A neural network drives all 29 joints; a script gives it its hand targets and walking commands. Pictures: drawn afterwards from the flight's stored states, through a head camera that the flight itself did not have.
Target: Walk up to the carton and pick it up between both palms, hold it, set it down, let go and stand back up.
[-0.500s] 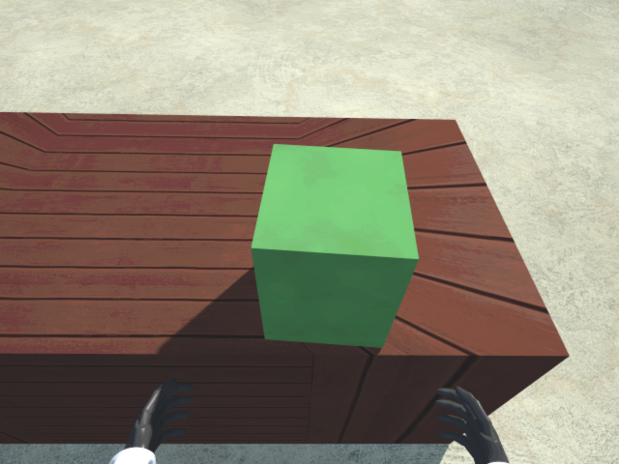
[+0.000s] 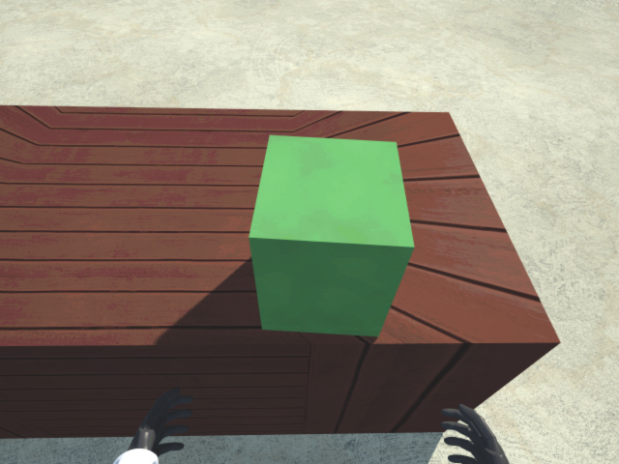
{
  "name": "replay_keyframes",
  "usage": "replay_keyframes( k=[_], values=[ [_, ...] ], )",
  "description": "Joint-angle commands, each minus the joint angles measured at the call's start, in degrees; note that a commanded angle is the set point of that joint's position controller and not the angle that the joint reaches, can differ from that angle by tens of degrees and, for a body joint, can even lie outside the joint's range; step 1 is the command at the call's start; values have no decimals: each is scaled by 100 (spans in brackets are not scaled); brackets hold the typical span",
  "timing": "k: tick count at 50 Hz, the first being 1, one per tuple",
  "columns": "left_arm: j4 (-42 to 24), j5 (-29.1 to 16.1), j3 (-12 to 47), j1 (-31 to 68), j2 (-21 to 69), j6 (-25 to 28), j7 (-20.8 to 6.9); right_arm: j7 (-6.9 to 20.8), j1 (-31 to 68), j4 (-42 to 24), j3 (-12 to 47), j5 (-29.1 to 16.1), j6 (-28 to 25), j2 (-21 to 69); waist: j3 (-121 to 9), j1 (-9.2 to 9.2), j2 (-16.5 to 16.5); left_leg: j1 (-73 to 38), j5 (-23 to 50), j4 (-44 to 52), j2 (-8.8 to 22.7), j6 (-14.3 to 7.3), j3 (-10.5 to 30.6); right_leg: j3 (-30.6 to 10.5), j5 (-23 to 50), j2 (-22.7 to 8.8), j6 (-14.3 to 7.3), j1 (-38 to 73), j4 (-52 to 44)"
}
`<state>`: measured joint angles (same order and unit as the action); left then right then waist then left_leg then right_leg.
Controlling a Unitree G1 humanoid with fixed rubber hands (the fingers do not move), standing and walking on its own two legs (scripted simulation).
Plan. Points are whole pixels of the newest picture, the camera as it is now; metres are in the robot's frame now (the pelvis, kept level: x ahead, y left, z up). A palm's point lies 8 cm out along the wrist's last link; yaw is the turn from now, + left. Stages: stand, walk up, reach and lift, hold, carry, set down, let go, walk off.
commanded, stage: let go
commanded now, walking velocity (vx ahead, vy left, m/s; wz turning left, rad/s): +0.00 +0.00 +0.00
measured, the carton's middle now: (326, 240) +0.44 +0.00 +0.00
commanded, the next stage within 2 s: stand in 0.26 s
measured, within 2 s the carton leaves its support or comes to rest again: neither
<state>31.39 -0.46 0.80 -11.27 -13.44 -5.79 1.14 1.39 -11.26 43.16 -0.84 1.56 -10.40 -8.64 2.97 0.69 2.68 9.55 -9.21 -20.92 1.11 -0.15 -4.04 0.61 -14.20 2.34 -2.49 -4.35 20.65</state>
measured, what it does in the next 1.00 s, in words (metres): stands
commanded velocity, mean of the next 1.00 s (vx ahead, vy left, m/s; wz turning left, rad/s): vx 0.00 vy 0.00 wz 0.00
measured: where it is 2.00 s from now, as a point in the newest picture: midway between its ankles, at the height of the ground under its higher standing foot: outside the picture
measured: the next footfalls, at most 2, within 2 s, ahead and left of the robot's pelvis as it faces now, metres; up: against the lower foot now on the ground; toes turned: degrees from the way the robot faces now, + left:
none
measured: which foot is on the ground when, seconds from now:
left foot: down 0.00-1.00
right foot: down 0.00-1.00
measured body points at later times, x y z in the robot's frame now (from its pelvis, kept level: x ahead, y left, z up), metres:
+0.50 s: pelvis +0.01 +0.01 -0.01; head -0.02 +0.00 +0.44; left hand +0.09 +0.25 -0.13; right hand +0.07 -0.25 -0.14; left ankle +0.02 +0.12 -0.75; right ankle -0.03 -0.09 -0.75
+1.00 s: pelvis -0.01 +0.01 +0.00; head -0.05 +0.01 +0.45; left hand -0.06 +0.21 -0.17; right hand -0.07 -0.19 -0.17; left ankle +0.02 +0.12 -0.75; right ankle -0.03 -0.09 -0.75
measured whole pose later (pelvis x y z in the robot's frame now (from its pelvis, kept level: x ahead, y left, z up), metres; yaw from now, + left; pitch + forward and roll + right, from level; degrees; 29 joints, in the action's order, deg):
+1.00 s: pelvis -0.01 +0.01 +0.00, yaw +0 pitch -3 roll +0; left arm 66.4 1.0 0.6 -24.6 -5.5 1.1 2.0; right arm -1.5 -22.9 68.3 0.3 1.2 0.3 -6.7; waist -3.2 -1.1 -0.8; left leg 10.4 -10.0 -23.3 1.0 -1.0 -4.2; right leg 0.5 -14.2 2.2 -1.8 -4.5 21.7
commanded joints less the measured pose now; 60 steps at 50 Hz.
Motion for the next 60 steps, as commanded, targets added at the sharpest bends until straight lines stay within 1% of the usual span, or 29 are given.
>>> replay_keyframes(
  k=[1,9,13,14,16,17,18,19,20,23,24,28,30,31,32,36,39,40,44,47,49,50,51,52,54,55,56,58,60],
  values=[
    [-926,56,-240,532,-632,174,84,12,506,-764,-228,-52,-266,-726,-613,30,-286,-1733,982,-77,-16,44,106,-27,754,-264,159,-1486,-602],
    [-916,51,-143,529,-471,135,113,33,477,-723,-276,-48,-241,-773,-556,-49,-312,-1811,795,-68,15,69,123,-43,650,-280,113,-1573,-574],
    [-876,79,-227,587,-569,126,125,54,484,-729,-292,-54,-257,-859,-647,30,-279,-1645,870,-106,-28,66,114,-56,887,-263,175,-1469,-502],
    [-168,481,-379,-563,-636,428,-34,-86,-429,-237,-417,-6,382,-1250,-1244,86,-1066,-865,2545,-437,853,-85,616,-490,1391,-615,182,-711,67],
    [47,359,-450,-699,-652,678,-137,-168,-653,-89,-366,-3,839,-1200,-1492,52,-875,-348,2267,-637,752,-138,475,-507,1877,-704,175,-69,247],
    [182,271,-383,-609,-552,731,-148,-130,-623,-106,-357,-19,902,-1056,-1413,-49,-558,-222,1783,-593,680,-137,509,-537,1920,-683,156,-175,321],
    [198,304,-339,-302,-415,730,-152,-120,-460,-61,-363,21,943,-1093,-1050,-89,-531,145,1175,-516,603,-88,456,-603,1775,-719,127,-302,179],
    [292,280,-343,-378,-410,715,-139,-89,-465,-40,-358,23,968,-1058,-900,-148,-71,52,692,-488,532,-58,477,-668,1610,-685,88,-586,160],
    [419,283,-320,-329,-316,701,-130,-85,-448,50,-391,60,1009,-1164,-351,-107,14,362,342,-387,547,-11,515,-703,1295,-731,69,-833,-59],
    [771,209,-343,-594,-387,757,-65,-90,-644,318,-392,47,951,-1151,-357,-150,-74,226,554,-310,571,-106,619,-721,1228,-674,52,-780,-115],
    [919,242,-370,-744,-401,781,-47,-96,-649,469,-364,33,941,-1038,-324,-114,-365,260,494,-285,533,-82,637,-795,1185,-707,-5,-712,-186],
    [1393,200,-452,-819,-516,833,-12,-125,-825,876,-329,-5,884,-1049,-146,-128,-47,204,504,-101,504,-54,703,-699,1070,-672,-13,-759,-282],
    [1756,201,-409,-1184,-330,830,39,-181,-827,1078,-347,36,928,-1149,111,-11,-303,164,391,17,506,-20,623,-730,729,-711,11,-833,-416],
    [1799,188,-387,-1024,-295,825,45,-198,-1051,1212,-332,-4,934,-1024,90,-157,-295,228,377,114,485,-29,625,-758,857,-695,-27,-706,-426],
    [1874,169,-387,-1050,-255,825,44,-205,-1046,1315,-281,4,941,-928,170,-76,-285,280,273,144,486,-43,636,-738,737,-666,-21,-728,-435],
    [2438,168,-334,-1466,-162,808,95,-238,-1239,1731,-200,-14,962,-796,411,-99,-362,351,-5,255,454,-91,638,-736,449,-676,3,-726,-557],
    [2674,215,-252,-1399,2,774,100,-264,-1413,1960,-158,6,1002,-682,455,-226,-394,193,-42,209,497,-81,657,-737,252,-717,-53,-911,-670],
    [2767,160,-231,-1410,-25,757,92,-270,-1428,1980,-118,-6,993,-585,513,-209,20,136,-95,240,517,-77,676,-724,167,-698,-36,-1008,-623],
    [3187,163,-149,-1693,212,772,116,-304,-1450,2210,-47,-30,988,-516,474,-166,-353,14,-123,259,528,-144,672,-712,202,-682,-93,-969,-607],
    [3332,134,-164,-1716,40,769,111,-320,-1480,2382,25,-33,996,-472,502,-115,-193,-11,33,266,497,-109,681,-646,256,-629,-20,-1038,-549],
    [3421,154,-92,-1733,254,748,125,-339,-1656,2497,33,-68,1034,-409,749,-245,-405,256,-396,350,484,-118,692,-668,93,-657,-10,-1113,-555],
    [3541,135,-71,-1822,346,712,141,-352,-1506,2496,13,-18,1053,-481,879,-138,-195,263,-646,357,536,-143,757,-638,-246,-568,5,-1293,-583],
    [3574,156,-41,-1770,305,712,153,-339,-1623,2488,45,-58,1075,-335,971,-244,-109,255,-462,309,517,-56,708,-656,-197,-596,-8,-1337,-590],
    [3549,183,-56,-1765,301,706,152,-337,-1664,2562,21,-34,1077,-407,736,-196,-247,169,-525,274,456,-119,633,-684,-328,-573,7,-1338,-581],
    [3601,193,-46,-1721,380,701,154,-317,-1751,2637,84,-43,1069,-179,729,-285,-479,279,-480,320,456,-102,641,-640,-131,-633,8,-1249,-484],
    [3564,164,-49,-1808,358,705,141,-340,-1673,2637,128,-44,1065,-111,738,-156,-549,99,-386,277,494,-91,647,-673,-156,-612,8,-1424,-534],
    [3634,151,-21,-1742,398,689,145,-337,-1690,2656,112,-55,1078,-185,828,-205,-313,327,-639,314,477,-101,686,-658,-284,-565,1,-1402,-498],
    [3689,174,10,-1836,503,677,142,-364,-1521,2609,99,-40,1087,-308,902,-121,-83,431,-729,300,495,-117,669,-672,-435,-548,-16,-1489,-498],
    [3750,125,62,-1992,558,646,148,-356,-1712,2685,108,-56,1112,-234,790,-157,-254,406,-793,271,450,-109,647,-706,-644,-550,20,-1487,-601]
  ],
)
